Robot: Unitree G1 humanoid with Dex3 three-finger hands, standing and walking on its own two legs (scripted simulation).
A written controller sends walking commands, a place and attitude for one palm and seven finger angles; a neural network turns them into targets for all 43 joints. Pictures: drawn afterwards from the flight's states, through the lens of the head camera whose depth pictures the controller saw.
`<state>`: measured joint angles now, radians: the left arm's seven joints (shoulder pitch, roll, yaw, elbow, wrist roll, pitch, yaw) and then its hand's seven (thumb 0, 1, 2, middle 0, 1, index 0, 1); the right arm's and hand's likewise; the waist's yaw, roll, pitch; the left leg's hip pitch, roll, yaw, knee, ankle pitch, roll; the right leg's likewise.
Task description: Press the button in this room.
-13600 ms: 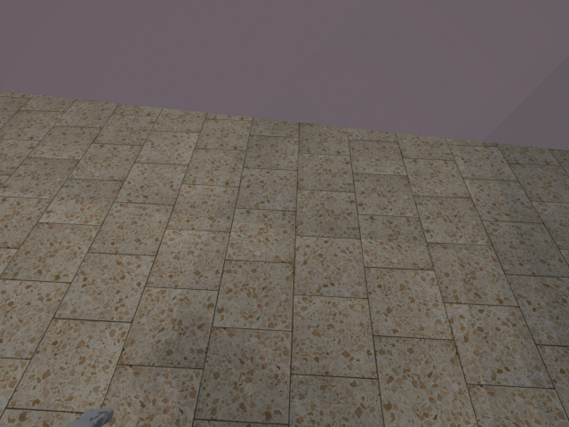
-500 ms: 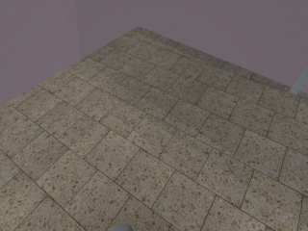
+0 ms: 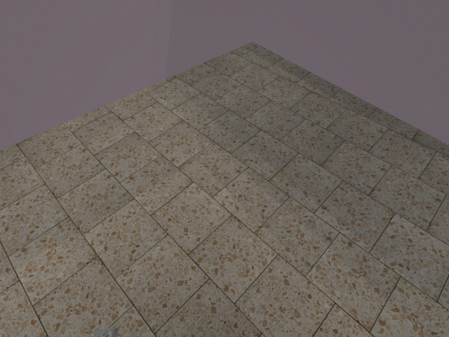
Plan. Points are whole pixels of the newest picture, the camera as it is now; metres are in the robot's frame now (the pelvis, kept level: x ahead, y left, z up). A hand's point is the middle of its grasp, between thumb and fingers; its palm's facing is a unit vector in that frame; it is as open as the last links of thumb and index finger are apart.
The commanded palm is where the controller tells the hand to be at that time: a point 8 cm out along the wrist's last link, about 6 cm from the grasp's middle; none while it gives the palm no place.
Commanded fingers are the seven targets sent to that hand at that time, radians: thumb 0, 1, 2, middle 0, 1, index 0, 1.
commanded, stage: turn or walk to find it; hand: left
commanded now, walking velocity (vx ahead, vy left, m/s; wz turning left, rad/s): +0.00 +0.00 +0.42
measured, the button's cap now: out of the picture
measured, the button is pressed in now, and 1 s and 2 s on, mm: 0 0 0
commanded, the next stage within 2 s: none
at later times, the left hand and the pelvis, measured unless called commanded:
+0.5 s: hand out of the picture -0.06 +0.22 -0.18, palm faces +0.29 -0.93 -0.24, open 7.4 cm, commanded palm none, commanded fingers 0.00 0.90 0.90 -0.20 -0.30 -0.20 -0.30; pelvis -0.03 +0.01 -0.01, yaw +14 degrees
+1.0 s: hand out of the picture -0.04 +0.19 -0.14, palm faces +0.44 -0.85 -0.29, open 7.4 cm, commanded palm none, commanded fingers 0.00 0.90 0.90 -0.20 -0.30 -0.20 -0.30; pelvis -0.05 -0.03 +0.00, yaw +27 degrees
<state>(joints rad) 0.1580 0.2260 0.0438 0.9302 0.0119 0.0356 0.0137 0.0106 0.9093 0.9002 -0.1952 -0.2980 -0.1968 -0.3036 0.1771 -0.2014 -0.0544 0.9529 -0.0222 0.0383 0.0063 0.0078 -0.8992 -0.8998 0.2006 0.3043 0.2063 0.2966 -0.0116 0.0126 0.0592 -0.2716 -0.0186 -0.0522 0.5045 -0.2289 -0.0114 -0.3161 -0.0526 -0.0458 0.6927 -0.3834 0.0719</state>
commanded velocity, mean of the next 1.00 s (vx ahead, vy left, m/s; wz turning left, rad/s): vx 0.00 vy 0.00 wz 0.42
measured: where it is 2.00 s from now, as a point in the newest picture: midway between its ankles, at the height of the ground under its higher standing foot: outside the picture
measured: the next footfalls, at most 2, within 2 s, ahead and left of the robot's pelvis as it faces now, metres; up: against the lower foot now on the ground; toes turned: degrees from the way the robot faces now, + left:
right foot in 0.02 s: +0.04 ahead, -0.12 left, +0.00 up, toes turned -3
left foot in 0.48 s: -0.03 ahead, +0.13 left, +0.00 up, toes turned +19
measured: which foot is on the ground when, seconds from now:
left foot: down 0.00-0.04, up 0.06-0.46, down 0.48-0.90, up 0.92-1.00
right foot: up 0.00-0.00, down 0.02-0.48, up 0.50-0.88, down 0.90-1.00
